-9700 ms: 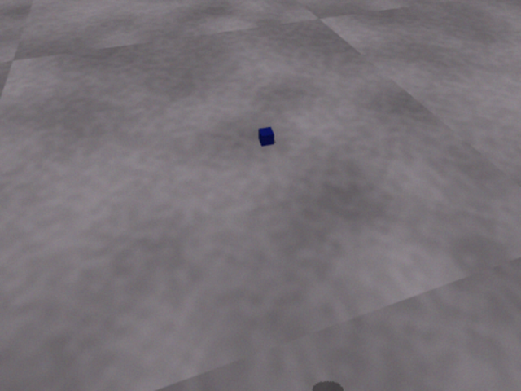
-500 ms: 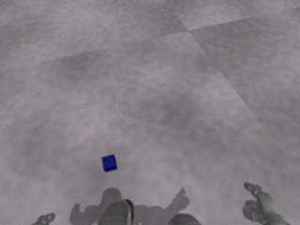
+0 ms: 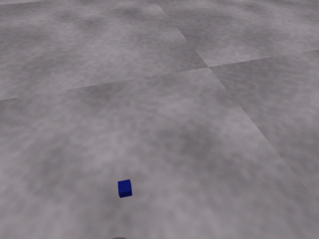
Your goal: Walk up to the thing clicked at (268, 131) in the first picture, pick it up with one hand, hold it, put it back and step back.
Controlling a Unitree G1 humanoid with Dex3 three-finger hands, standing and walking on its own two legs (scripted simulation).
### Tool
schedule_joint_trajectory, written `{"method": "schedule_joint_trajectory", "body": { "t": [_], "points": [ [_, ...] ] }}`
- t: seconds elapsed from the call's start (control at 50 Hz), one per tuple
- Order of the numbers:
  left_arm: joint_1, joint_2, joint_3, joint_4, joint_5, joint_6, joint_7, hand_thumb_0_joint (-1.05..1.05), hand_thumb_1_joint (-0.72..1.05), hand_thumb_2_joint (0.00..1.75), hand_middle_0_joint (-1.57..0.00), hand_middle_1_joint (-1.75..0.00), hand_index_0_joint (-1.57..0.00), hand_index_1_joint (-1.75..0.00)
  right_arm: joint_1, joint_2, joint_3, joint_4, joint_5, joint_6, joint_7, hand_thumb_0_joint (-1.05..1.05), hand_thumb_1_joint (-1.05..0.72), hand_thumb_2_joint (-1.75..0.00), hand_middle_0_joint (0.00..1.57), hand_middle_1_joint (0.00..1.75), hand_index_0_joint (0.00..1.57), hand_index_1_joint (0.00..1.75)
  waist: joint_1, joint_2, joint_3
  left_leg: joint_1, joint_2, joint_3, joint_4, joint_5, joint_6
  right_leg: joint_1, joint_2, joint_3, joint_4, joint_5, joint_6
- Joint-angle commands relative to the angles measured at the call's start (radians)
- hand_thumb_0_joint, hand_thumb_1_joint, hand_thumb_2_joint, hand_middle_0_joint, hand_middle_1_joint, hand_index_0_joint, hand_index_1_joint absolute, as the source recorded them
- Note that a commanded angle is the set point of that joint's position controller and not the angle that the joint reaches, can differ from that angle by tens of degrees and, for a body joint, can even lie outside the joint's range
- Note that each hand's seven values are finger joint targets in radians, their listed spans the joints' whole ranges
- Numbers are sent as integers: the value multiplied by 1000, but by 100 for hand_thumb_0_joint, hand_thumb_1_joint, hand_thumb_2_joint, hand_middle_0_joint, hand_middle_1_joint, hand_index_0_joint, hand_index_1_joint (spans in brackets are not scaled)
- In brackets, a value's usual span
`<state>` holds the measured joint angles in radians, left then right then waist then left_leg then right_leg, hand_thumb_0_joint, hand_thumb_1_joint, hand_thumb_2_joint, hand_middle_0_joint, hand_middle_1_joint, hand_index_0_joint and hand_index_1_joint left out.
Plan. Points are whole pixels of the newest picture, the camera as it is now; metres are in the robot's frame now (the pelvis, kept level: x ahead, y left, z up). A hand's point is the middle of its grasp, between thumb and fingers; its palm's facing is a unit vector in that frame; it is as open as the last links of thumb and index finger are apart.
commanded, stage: walk up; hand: left
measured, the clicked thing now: (125, 188) +0.56 +0.21 -0.73
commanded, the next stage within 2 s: stand in 1.12 s
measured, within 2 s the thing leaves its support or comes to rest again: neither
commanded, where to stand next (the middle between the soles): +0.17 -0.04 m, yaw -2 degrees
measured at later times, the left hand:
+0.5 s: hand out of the picture +0.08 +0.28 -0.14, palm faces +0.01 -0.91 -0.42, open 7.4 cm
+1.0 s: hand out of the picture +0.11 +0.27 -0.14, palm faces -0.05 -0.93 -0.38, open 7.4 cm
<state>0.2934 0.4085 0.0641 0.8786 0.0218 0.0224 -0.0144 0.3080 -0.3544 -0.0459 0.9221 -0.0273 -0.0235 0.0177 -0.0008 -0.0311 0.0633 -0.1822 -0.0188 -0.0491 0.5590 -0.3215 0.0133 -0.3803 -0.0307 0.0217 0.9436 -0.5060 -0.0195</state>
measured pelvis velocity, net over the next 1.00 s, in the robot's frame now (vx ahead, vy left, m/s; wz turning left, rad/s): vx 0.02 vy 0.01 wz -0.04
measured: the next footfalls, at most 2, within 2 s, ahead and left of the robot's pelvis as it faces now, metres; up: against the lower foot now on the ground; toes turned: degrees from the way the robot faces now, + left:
right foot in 0.14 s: +0.16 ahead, -0.15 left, +0.00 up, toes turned -6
left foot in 0.46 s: +0.07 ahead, +0.14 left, +0.00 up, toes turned +1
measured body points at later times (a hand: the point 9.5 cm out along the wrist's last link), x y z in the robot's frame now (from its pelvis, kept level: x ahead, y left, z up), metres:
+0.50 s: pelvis +0.01 +0.00 -0.01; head +0.03 -0.01 +0.44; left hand +0.07 +0.33 -0.12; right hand +0.07 -0.31 -0.14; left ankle +0.03 +0.14 -0.73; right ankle +0.06 -0.14 -0.73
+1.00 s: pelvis +0.02 +0.01 +0.01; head +0.04 +0.01 +0.46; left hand +0.12 +0.32 -0.12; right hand +0.14 -0.29 -0.12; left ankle +0.03 +0.14 -0.73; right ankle +0.06 -0.14 -0.73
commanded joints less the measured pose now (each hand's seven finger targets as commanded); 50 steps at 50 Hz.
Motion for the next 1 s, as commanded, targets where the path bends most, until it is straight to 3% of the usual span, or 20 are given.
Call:
{"method": "schedule_joint_trajectory", "body": {
  "t": [0.0, 0.06, 0.12, 0.14, 0.16, 0.18, 0.2, 0.26, 0.38, 0.44, 0.46, 0.48, 0.5, 0.52, 0.54, 0.56, 0.6, 0.7, 0.88, 0.98],
  "points": [
    [-10, 184, 49, -85, -16, -67, 0, 0, 90, 90, -20, -30, -20, -30, -55, -277, -61, -98, 2, -40, -15, 0, -90, -90, 20, 30, 20, 30, -3, 232, 65, -27, 198, -193, -222, 98, 178, -101, -21, -11, -112, 77, -11],
    [-4, 180, 48, -60, -9, -70, 0, 0, 90, 90, -20, -30, -20, -30, -94, -293, -61, -110, 2, -19, -8, 0, -90, -90, 20, 30, 20, 30, -3, 255, 40, -167, 172, -150, -195, -18, 160, 92, 18, -62, -253, 135, 3],
    [100, 186, 57, 3, 3, -88, 24, 0, 90, 90, -20, -30, -20, -30, -122, -194, -28, -128, 18, 14, -11, 0, -90, -90, 20, 30, 20, 30, 61, 116, -30, -300, 103, -49, 72, -85, 89, 346, 21, -10, -487, 266, 9],
    [94, 250, 73, -3, 17, -100, 34, 0, 90, 90, -20, -30, -20, -30, -86, -131, -9, -133, 24, 19, -12, 0, -90, -90, 20, 30, 20, 30, 58, -85, -51, -368, 2, -2, 267, -163, 40, 342, -156, 287, -616, 164, -45],
    [31, 297, 73, -35, 22, -107, 36, 0, 90, 90, -20, -30, -20, -30, -68, -137, -9, -130, 21, 28, -19, 0, -90, -90, 20, 30, 20, 30, 30, -87, -41, -365, -20, -50, 352, -244, 10, 235, -336, 534, -724, -7, -115],
    [-51, 326, 75, -44, 15, -100, 36, 0, 90, 90, -20, -30, -20, -30, -47, -223, -39, -97, 14, 37, -25, 0, -90, -90, 20, 30, 20, 30, 22, -37, -11, -290, 24, -83, 402, -262, 16, 104, -373, 563, -734, -188, -193],
    [-77, 300, 69, -49, 16, -98, 35, 0, 90, 90, -20, -30, -20, -30, -38, -245, -49, -78, 17, 36, -22, 0, -90, -90, 20, 30, 20, 30, 7, -35, 31, -267, 44, -86, 398, -246, 17, 53, -343, 523, -719, -193, -207],
    [-92, 253, 54, -31, 9, -104, 37, 0, 90, 90, -20, -30, -20, -30, -37, -232, -51, -40, 15, 35, -12, 0, -90, -90, 20, 30, 20, 30, 2, -75, 28, -268, 60, -85, 356, -141, 15, 73, -247, 329, -695, -75, -146],
    [-126, 249, 50, -23, 5, -93, 34, 0, 90, 90, -20, -30, -20, -30, -44, -213, -48, -22, 0, 33, 5, 0, -90, -90, 20, 30, 20, 30, 5, -156, -36, -132, 52, 31, 147, -103, 7, 53, -206, 182, -590, 149, -140],
    [-137, 194, 21, -20, -11, -76, 28, 0, 90, 90, -20, -30, -20, -30, -36, -216, -51, 4, -1, 13, -6, 0, -90, -90, 20, 30, 20, 30, -19, -75, -66, 22, 27, 48, -84, 49, 12, -11, -150, 103, -432, 274, -86],
    [-139, 164, 8, -18, -19, -70, 27, 0, 90, 90, -20, -30, -20, -30, -35, -238, -57, 4, -10, 6, -13, 0, -90, -90, 20, 30, 20, 30, -22, -11, -71, 25, 88, -50, -147, 51, 27, -30, -118, 77, -364, 287, -55],
    [-109, 115, -5, -17, -32, -66, 25, 0, 90, 90, -20, -30, -20, -30, -94, -286, -58, -16, -13, -4, -18, 0, -90, -90, 20, 30, 20, 30, 12, 137, -86, -14, 244, -282, -238, 32, 73, -32, -29, 26, -281, 245, -10],
    [-115, 159, 6, 14, -36, -58, 33, 0, 90, 90, -20, -30, -20, -30, -169, -324, -59, -30, 2, -3, -14, 0, -90, -90, 20, 30, 20, 30, 21, 172, -52, -150, 314, -340, -254, -69, 150, 45, 22, -25, -239, 47, -7],
    [-106, 181, 13, 42, -27, -59, 34, 0, 90, 90, -20, -30, -20, -30, -204, -301, -52, -24, 11, 0, -10, 0, -90, -90, 20, 30, 20, 30, 33, 139, -36, -224, 298, -293, -223, -77, 164, 151, -1, -3, -245, 60, -10],
    [-94, 176, 6, 53, -24, -65, 31, 0, 90, 90, -20, -30, -20, -30, -219, -271, -41, -24, 11, 3, -10, 0, -90, -90, 20, 30, 20, 30, 49, 119, -38, -210, 244, -193, -182, -13, 133, 177, -11, 4, -331, 111, -17],
    [-98, 177, 3, 59, -23, -72, 30, 0, 90, 90, -20, -30, -20, -30, -221, -242, -32, -19, 14, 4, -9, 0, -90, -90, 20, 30, 20, 30, 46, 103, -54, -152, 180, -102, -138, 80, 84, 169, -29, 21, -398, 274, -19],
    [-111, 202, 4, 70, -31, -80, 33, 0, 90, 90, -20, -30, -20, -30, -189, -238, -31, 1, 22, 2, -14, 0, -90, -90, 20, 30, 20, 30, 22, 118, -90, -101, 131, -52, -74, 238, 42, 192, -64, 71, -395, 515, -28],
    [-165, 189, -19, 95, -31, -66, 34, 0, 90, 90, -20, -30, -20, -30, -227, -248, -35, 27, 18, 10, -17, 0, -90, -90, 20, 30, 20, 30, 11, 124, -71, -66, 178, -81, -166, 150, 65, 153, -31, 27, -400, 397, -6],
    [-191, 198, -23, 146, -23, -76, 38, 0, 90, 90, -20, -30, -20, -30, -277, -228, -36, 62, 24, 19, -13, 0, -90, -90, 20, 30, 20, 30, 3, 56, -98, 8, 143, -12, -151, 150, 39, 176, -82, 78, -478, 536, -13],
    [-223, 191, -25, 155, -17, -76, 36, 0, 90, 90, -20, -30, -20, -30, -295, -220, -34, 79, 23, 24, -7, 0, -90, -90, 20, 30, 20, 30, -4, 38, -85, 33, 142, -7, -182, 94, 33, 149, -87, 103, -522, 465, -12]
  ]
}}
